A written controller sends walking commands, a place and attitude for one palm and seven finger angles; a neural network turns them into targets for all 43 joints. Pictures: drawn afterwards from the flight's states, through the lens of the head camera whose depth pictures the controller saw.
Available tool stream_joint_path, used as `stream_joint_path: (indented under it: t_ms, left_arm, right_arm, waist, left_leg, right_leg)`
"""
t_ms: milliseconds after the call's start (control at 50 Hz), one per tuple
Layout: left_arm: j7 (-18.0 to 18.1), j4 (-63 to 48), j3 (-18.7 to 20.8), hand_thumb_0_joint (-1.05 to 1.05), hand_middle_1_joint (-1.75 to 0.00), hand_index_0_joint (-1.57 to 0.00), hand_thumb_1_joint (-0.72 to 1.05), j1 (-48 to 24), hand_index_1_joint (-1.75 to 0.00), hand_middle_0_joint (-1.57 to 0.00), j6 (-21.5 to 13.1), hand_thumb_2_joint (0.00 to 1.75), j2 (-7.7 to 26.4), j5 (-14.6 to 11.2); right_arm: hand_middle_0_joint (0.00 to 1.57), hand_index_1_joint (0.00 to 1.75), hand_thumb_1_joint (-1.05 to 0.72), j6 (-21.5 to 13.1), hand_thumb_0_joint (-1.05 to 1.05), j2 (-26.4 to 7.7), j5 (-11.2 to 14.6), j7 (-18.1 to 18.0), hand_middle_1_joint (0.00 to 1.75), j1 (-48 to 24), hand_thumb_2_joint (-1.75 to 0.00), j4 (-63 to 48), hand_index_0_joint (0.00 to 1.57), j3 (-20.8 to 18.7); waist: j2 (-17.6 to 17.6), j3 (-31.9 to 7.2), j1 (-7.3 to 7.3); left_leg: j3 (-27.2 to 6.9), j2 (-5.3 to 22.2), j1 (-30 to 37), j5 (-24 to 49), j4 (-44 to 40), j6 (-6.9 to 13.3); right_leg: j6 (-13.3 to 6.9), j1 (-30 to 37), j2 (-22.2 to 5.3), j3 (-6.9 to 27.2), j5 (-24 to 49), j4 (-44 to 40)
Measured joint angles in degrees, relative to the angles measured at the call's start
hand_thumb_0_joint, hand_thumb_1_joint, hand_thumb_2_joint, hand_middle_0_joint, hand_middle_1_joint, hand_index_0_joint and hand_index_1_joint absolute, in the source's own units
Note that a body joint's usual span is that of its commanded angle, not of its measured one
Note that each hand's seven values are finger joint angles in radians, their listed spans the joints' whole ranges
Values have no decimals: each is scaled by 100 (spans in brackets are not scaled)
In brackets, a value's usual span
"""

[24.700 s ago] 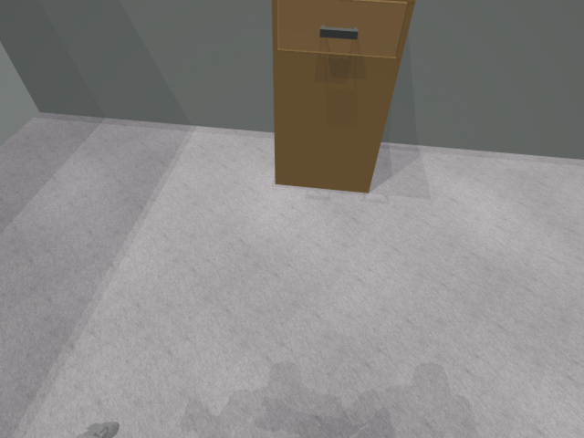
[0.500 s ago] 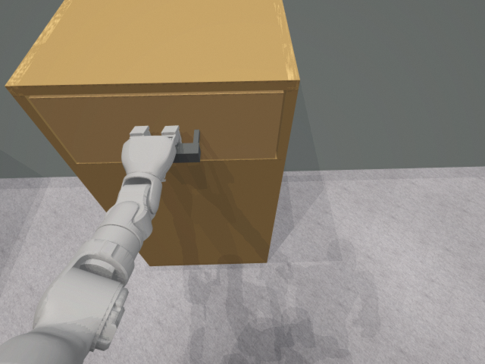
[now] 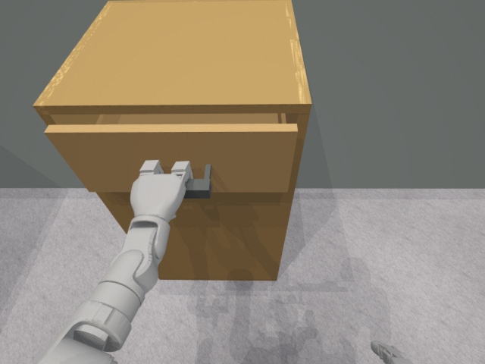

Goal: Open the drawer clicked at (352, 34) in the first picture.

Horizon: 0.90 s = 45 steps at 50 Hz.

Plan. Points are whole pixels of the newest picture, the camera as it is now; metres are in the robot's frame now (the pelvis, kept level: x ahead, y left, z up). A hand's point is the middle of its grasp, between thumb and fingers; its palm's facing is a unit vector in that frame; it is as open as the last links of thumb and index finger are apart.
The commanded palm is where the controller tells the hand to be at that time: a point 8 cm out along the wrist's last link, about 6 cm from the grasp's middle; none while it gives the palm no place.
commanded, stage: pull the drawer open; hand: left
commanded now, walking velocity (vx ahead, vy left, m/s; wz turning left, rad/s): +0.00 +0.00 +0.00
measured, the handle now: (176, 178) +0.44 +0.14 +0.03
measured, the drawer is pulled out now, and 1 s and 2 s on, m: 0.04 0.08 0.19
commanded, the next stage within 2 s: none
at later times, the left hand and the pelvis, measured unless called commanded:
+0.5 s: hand (165, 222) +0.36 +0.15 +0.01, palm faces -0.02 -0.03 -1.00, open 5.9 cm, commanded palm +0.33 +0.16 +0.07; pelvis -0.02 -0.01 +0.00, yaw +2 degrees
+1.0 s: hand (165, 224) +0.35 +0.15 +0.01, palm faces -0.01 -0.06 -1.00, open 5.9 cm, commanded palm +0.30 +0.16 +0.07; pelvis -0.04 -0.01 +0.00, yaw +0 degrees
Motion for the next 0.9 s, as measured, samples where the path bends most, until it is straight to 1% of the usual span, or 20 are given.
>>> stream_joint_path:
  t_ms: [100,220,280,360,420,500,640,820,900]
  left_arm:
    - [-89,-341,-111,2,-135,-40,69,275,-135,-27,63,76,-26,0]
    - [-143,-789,-122,3,-135,-41,69,728,-135,-27,24,76,-25,-18]
    - [-94,-613,-238,2,-135,-40,68,561,-135,-28,-14,77,-36,28]
    - [-48,-324,-259,1,-135,-39,67,274,-135,-31,-80,80,-44,122]
    - [-71,-114,-271,1,-135,-39,66,98,-135,-32,-71,80,-28,107]
    - [-106,191,-236,0,-134,-39,66,-102,-135,-34,-102,80,10,39]
    - [-105,629,-28,1,-134,-39,66,-392,-135,-33,-310,78,83,-1]
    - [74,1067,168,0,-134,-39,66,-654,-135,-34,-567,80,148,46]
    - [133,1141,220,0,-134,-38,66,-670,-135,-33,-599,80,165,38]
  right_arm:
    - [20,30,-91,-18,0,13,11,16,30,-148,-90,-57,20,26]
    - [20,30,-91,-69,0,55,-6,51,30,-251,-90,-77,20,72]
    - [20,30,-91,-80,0,41,-17,-9,30,-278,-90,-9,20,89]
    - [20,30,-91,-52,0,64,-41,-103,30,-353,-90,128,20,110]
    - [20,30,-91,-41,0,85,-42,-150,30,-347,-90,173,20,108]
    - [20,30,-91,-34,0,98,-32,-213,30,-281,-90,209,20,112]
    - [20,30,-90,-80,0,69,-11,-321,30,-74,-90,255,20,133]
    - [20,30,-90,-221,0,-18,-8,-349,30,173,-90,347,20,42]
    - [20,30,-91,-258,0,-25,2,-325,30,228,-90,368,20,13]
  waist:
    - [13,23,83]
    - [5,32,166]
    - [25,69,204]
    - [-2,136,243]
    - [5,153,230]
    - [19,166,173]
    - [-32,229,74]
    - [-31,234,-13]
    - [-22,219,-30]
  left_leg:
    - [-39,-10,113,-28,-25,-13]
    - [-32,-26,213,14,-16,-36]
    - [-136,-34,217,-42,11,-47]
    - [-189,-41,148,-56,80,-64]
    - [-204,-44,108,-6,91,-76]
    - [-203,-45,90,50,84,-86]
    - [-175,-36,38,152,75,-100]
    - [-152,-20,-153,220,154,-103]
    - [-119,-11,-191,238,155,-98]
  right_leg:
    - [-13,107,-6,-30,-37,4]
    - [-28,209,-18,-8,-63,16]
    - [-45,221,-26,-107,-100,72]
    - [-71,153,-37,-165,-110,169]
    - [-80,117,-43,-183,-75,184]
    - [-90,90,-45,-185,-28,195]
    - [-107,13,-38,-164,66,220]
    - [-113,-179,-26,-152,153,281]
    - [-109,-229,-16,-120,182,284]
